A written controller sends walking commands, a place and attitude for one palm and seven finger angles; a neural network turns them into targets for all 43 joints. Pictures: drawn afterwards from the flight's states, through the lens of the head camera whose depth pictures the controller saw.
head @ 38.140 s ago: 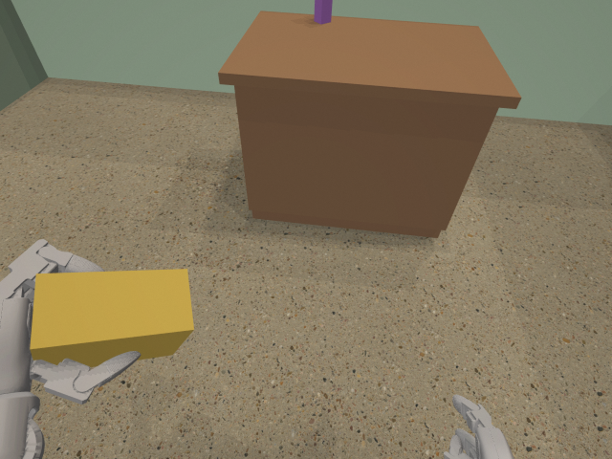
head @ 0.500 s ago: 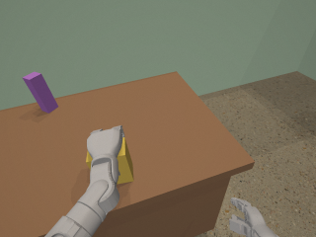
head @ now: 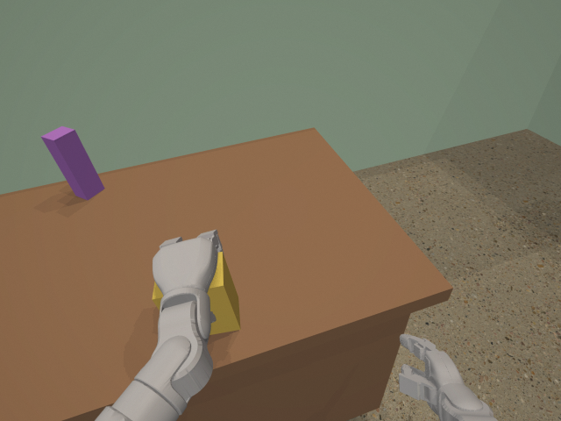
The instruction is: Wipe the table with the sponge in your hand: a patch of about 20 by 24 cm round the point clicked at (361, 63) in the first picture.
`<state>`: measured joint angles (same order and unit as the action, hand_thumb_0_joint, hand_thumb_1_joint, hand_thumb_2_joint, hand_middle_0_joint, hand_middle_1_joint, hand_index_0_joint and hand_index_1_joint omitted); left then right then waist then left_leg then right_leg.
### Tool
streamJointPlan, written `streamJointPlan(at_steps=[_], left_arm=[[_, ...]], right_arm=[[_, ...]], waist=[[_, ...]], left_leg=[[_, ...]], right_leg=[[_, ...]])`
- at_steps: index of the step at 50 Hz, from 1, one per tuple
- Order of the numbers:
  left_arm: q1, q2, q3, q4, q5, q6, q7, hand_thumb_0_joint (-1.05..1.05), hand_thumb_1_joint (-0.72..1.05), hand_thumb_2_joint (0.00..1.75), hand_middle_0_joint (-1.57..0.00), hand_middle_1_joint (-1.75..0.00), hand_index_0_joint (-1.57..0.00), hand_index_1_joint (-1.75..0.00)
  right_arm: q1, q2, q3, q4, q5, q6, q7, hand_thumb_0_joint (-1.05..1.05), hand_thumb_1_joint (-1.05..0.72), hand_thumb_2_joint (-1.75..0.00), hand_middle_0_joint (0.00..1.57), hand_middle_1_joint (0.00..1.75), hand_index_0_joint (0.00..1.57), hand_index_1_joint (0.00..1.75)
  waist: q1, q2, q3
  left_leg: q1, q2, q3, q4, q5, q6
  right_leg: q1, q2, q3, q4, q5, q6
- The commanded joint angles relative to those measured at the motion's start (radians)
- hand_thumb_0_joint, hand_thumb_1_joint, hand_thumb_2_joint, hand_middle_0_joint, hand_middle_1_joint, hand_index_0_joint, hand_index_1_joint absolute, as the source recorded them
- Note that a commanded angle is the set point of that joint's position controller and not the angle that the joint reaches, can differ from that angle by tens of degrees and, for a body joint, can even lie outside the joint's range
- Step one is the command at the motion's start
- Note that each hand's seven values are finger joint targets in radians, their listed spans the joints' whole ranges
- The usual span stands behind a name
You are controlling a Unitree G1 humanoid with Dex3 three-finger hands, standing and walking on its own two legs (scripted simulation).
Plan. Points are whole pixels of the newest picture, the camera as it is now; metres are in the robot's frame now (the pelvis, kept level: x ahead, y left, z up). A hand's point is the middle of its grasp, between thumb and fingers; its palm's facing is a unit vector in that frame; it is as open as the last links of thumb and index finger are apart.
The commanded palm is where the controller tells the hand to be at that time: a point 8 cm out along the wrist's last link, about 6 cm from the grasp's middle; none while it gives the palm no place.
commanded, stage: wipe back along the third lane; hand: left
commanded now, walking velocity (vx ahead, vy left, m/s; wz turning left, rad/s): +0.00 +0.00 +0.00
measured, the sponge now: (204, 305) +0.30 +0.17 +0.01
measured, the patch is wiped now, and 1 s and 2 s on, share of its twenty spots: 0.95 0.95 0.95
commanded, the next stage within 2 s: slide back across to the middle lane in 0.48 s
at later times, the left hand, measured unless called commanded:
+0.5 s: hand (202, 283) +0.30 +0.16 +0.07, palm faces +0.05 -0.08 -1.00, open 10.6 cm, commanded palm +0.25 +0.15 +0.09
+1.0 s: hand (185, 291) +0.27 +0.18 +0.08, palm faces +0.07 -0.19 -0.98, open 10.6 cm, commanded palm +0.23 +0.19 +0.12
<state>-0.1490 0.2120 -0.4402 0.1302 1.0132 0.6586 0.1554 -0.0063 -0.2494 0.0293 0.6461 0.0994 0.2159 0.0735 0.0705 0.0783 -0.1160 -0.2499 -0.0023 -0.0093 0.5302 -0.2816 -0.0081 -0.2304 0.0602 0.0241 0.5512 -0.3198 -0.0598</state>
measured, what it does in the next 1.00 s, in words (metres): stands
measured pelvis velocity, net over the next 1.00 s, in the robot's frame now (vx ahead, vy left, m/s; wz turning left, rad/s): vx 0.00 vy -0.01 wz -0.01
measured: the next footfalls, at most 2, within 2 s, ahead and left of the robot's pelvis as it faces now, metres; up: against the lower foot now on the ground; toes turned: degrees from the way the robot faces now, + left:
none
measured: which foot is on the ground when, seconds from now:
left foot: down 0.00-1.00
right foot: down 0.00-1.00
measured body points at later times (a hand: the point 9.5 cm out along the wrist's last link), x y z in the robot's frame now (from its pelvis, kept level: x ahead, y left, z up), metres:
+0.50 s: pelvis -0.01 +0.00 +0.00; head -0.05 -0.04 +0.44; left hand +0.29 +0.16 +0.12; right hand +0.23 -0.20 -0.08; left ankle +0.00 +0.13 -0.73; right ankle -0.02 -0.08 -0.73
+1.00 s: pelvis +0.00 -0.01 +0.00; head -0.05 -0.05 +0.45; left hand +0.27 +0.18 +0.13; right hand +0.24 -0.22 -0.07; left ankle +0.00 +0.13 -0.73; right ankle -0.02 -0.08 -0.73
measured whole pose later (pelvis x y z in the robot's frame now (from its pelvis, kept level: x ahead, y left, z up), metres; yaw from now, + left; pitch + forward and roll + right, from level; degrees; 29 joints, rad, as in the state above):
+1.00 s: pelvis +0.00 -0.01 +0.00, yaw -1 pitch -2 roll +1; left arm -0.04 0.27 -0.33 0.00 0.94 0.58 0.11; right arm 0.00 -0.26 0.03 0.66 0.09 0.18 0.03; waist 0.07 0.09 -0.09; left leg -0.19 0.01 0.00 0.49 -0.26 -0.02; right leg -0.18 0.07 0.03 0.52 -0.30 -0.07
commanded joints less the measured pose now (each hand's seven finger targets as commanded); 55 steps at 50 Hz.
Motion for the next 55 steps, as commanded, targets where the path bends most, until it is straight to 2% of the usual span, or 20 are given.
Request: streamJointPlan(at_steps=[1,15,18,19,23,25,28,30,33,35,38,39,42,43,46,48,50,53,54,55], left_arm=[[-0.086,-0.018,-0.003,-0.044,-0.044,0.014,-0.041,0.0,0.1,1.3,-1.2,-1.6,-1.2,-1.6],[-0.188,-0.052,-0.033,0.024,-0.042,0.009,-0.04,0.0,0.1,1.3,-1.2,-1.6,-1.2,-1.6],[-0.227,-0.029,-0.007,0.035,-0.036,0.005,-0.039,0.0,0.1,1.3,-1.2,-1.6,-1.2,-1.6],[-0.213,-0.069,-0.046,0.035,-0.041,0.005,-0.039,0.0,0.1,1.3,-1.2,-1.6,-1.2,-1.6],[-0.19,-0.021,0.012,0.04,-0.052,-0.008,-0.038,0.0,0.1,1.3,-1.2,-1.6,-1.2,-1.6],[-0.207,-0.069,-0.039,0.044,-0.054,-0.01,-0.041,0.0,0.1,1.3,-1.2,-1.6,-1.2,-1.6],[-0.201,-0.008,0.025,0.038,-0.055,-0.009,-0.038,0.0,0.1,1.3,-1.2,-1.6,-1.2,-1.6],[-0.186,-0.013,0.014,0.032,-0.059,-0.011,-0.037,0.0,0.1,1.3,-1.2,-1.6,-1.2,-1.6],[-0.176,0.082,0.112,-0.009,-0.061,-0.013,-0.033,0.0,0.1,1.3,-1.2,-1.6,-1.2,-1.6],[-0.153,0.044,0.067,-0.036,-0.062,-0.013,-0.036,0.0,0.1,1.3,-1.2,-1.6,-1.2,-1.6],[-0.119,0.12,0.139,-0.106,-0.05,-0.019,-0.036,0.0,0.1,1.3,-1.2,-1.6,-1.2,-1.6],[-0.091,0.112,0.128,-0.116,-0.053,-0.023,-0.036,0.0,0.1,1.3,-1.2,-1.6,-1.2,-1.6],[-0.061,0.127,0.139,-0.173,-0.058,-0.033,-0.045,0.0,0.1,1.3,-1.2,-1.6,-1.2,-1.6],[-0.064,0.17,0.185,-0.196,-0.059,-0.038,-0.046,0.0,0.1,1.3,-1.2,-1.6,-1.2,-1.6],[-0.025,0.168,0.18,-0.212,-0.061,-0.054,-0.054,0.0,0.1,1.3,-1.2,-1.6,-1.2,-1.6],[-0.034,0.235,0.244,-0.224,-0.049,-0.067,-0.054,0.0,0.1,1.3,-1.2,-1.6,-1.2,-1.6],[-0.031,0.184,0.195,-0.225,-0.048,-0.077,-0.06,0.0,0.1,1.3,-1.2,-1.6,-1.2,-1.6],[-0.017,0.263,0.282,-0.237,-0.043,-0.098,-0.056,0.0,0.1,1.3,-1.2,-1.6,-1.2,-1.6],[-0.015,0.219,0.242,-0.238,-0.046,-0.102,-0.056,0.0,0.1,1.3,-1.2,-1.6,-1.2,-1.6],[-0.018,0.233,0.256,-0.222,-0.043,-0.106,-0.053,0.0,0.1,1.3,-1.2,-1.6,-1.2,-1.6]], right_arm=[[-0.251,-0.083,-0.034,-0.183,0.006,-0.056,0.005,0.0,-0.9,-0.9,0.2,0.3,0.2,0.3],[-0.238,-0.085,-0.037,-0.171,0.007,-0.054,0.0,0.0,-0.9,-0.9,0.2,0.3,0.2,0.3],[-0.237,-0.09,-0.038,-0.166,0.005,-0.053,-0.002,0.0,-0.9,-0.9,0.2,0.3,0.2,0.3],[-0.235,-0.083,-0.038,-0.174,0.006,-0.055,-0.001,0.0,-0.9,-0.9,0.2,0.3,0.2,0.3],[-0.232,-0.089,-0.041,-0.171,0.002,-0.057,-0.005,0.0,-0.9,-0.9,0.2,0.3,0.2,0.3],[-0.226,-0.085,-0.038,-0.17,0.005,-0.057,-0.004,0.0,-0.9,-0.9,0.2,0.3,0.2,0.3],[-0.229,-0.09,-0.04,-0.167,0.002,-0.058,-0.008,0.0,-0.9,-0.9,0.2,0.3,0.2,0.3],[-0.23,-0.086,-0.037,-0.171,0.005,-0.059,-0.011,0.0,-0.9,-0.9,0.2,0.3,0.2,0.3],[-0.239,-0.091,-0.035,-0.173,0.001,-0.063,-0.022,0.0,-0.9,-0.9,0.2,0.3,0.2,0.3],[-0.243,-0.083,-0.03,-0.18,0.002,-0.067,-0.023,0.0,-0.9,-0.9,0.2,0.3,0.2,0.3],[-0.254,-0.085,-0.033,-0.186,-0.001,-0.075,-0.023,0.0,-0.9,-0.9,0.2,0.3,0.2,0.3],[-0.253,-0.08,-0.03,-0.186,0.0,-0.078,-0.022,0.0,-0.9,-0.9,0.2,0.3,0.2,0.3],[-0.257,-0.081,-0.027,-0.188,-0.005,-0.084,-0.028,0.0,-0.9,-0.9,0.2,0.3,0.2,0.3],[-0.258,-0.084,-0.031,-0.185,-0.006,-0.084,-0.03,0.0,-0.9,-0.9,0.2,0.3,0.2,0.3],[-0.257,-0.083,-0.026,-0.181,-0.009,-0.094,-0.041,0.0,-0.9,-0.9,0.2,0.3,0.2,0.3],[-0.253,-0.092,-0.029,-0.171,-0.014,-0.098,-0.049,0.0,-0.9,-0.9,0.2,0.3,0.2,0.3],[-0.25,-0.086,-0.026,-0.174,-0.013,-0.102,-0.053,0.0,-0.9,-0.9,0.2,0.3,0.2,0.3],[-0.248,-0.093,-0.029,-0.167,-0.019,-0.111,-0.061,0.0,-0.9,-0.9,0.2,0.3,0.2,0.3],[-0.246,-0.085,-0.026,-0.172,-0.02,-0.111,-0.064,0.0,-0.9,-0.9,0.2,0.3,0.2,0.3],[-0.242,-0.088,-0.026,-0.164,-0.019,-0.114,-0.066,0.0,-0.9,-0.9,0.2,0.3,0.2,0.3]], waist=[[0.008,-0.172,-0.087],[-0.005,-0.181,-0.083],[-0.001,-0.159,-0.083],[-0.002,-0.155,-0.089],[0.006,-0.187,-0.099],[-0.01,-0.199,-0.085],[0.001,-0.183,-0.09],[0.001,-0.185,-0.084],[0.019,-0.17,-0.104],[0.013,-0.153,-0.095],[0.032,-0.122,-0.122],[0.031,-0.131,-0.124],[0.027,-0.146,-0.102],[0.029,-0.146,-0.1],[0.026,-0.151,-0.062],[0.03,-0.13,-0.058],[0.023,-0.123,-0.039],[0.037,-0.109,-0.062],[0.031,-0.109,-0.071],[0.029,-0.119,-0.057]], left_leg=[[0.027,-0.031,0.002,-0.031,0.232,0.05],[0.015,-0.026,-0.003,-0.032,0.172,0.051],[0.011,-0.025,-0.012,-0.038,0.16,0.049],[0.016,-0.026,-0.004,-0.035,0.159,0.051],[0.007,-0.031,-0.008,-0.028,0.168,0.052],[0.007,-0.028,0.001,-0.024,0.169,0.053],[0.004,-0.031,-0.004,-0.028,0.168,0.052],[0.008,-0.031,0.003,-0.027,0.169,0.053],[0.009,-0.035,-0.003,-0.035,0.178,0.052],[0.023,-0.035,0.006,-0.039,0.195,0.053],[0.042,-0.038,-0.002,-0.043,0.229,0.052],[0.046,-0.039,0.005,-0.04,0.243,0.053],[0.055,-0.038,0.007,-0.046,0.248,0.053],[0.06,-0.036,-0.003,-0.053,0.248,0.053],[0.073,-0.038,0.004,-0.055,0.245,0.054],[0.082,-0.038,-0.004,-0.06,0.234,0.05],[0.081,-0.035,-0.005,-0.069,0.225,0.051],[0.094,-0.038,-0.009,-0.069,0.23,0.049],[0.089,-0.039,0.002,-0.071,0.225,0.053],[0.086,-0.037,-0.003,-0.073,0.224,0.05]], right_leg=[[0.029,-0.011,0.038,-0.082,0.354,-0.01],[-0.018,-0.01,0.02,-0.084,0.247,-0.011],[-0.031,-0.006,0.027,-0.084,0.223,-0.018],[-0.025,-0.011,0.01,-0.078,0.213,-0.014],[-0.006,-0.01,0.036,-0.09,0.255,-0.014],[-0.012,-0.014,0.023,-0.085,0.268,-0.008],[-0.002,-0.012,0.041,-0.094,0.271,-0.011],[0.003,-0.016,0.036,-0.097,0.269,-0.007],[0.039,-0.015,0.066,-0.107,0.286,-0.01],[0.048,-0.02,0.049,-0.106,0.304,-0.005],[0.077,-0.015,0.068,-0.103,0.342,-0.013],[0.093,-0.019,0.062,-0.096,0.366,-0.009],[0.095,-0.02,0.075,-0.115,0.382,-0.004],[0.096,-0.016,0.088,-0.122,0.368,-0.008],[0.084,-0.02,0.095,-0.14,0.364,-0.003],[0.076,-0.016,0.12,-0.151,0.33,-0.009],[0.06,-0.016,0.098,-0.153,0.298,-0.008],[0.076,-0.015,0.121,-0.159,0.299,-0.012],[0.085,-0.021,0.107,-0.158,0.293,-0.006],[0.075,-0.018,0.109,-0.16,0.295,-0.009]])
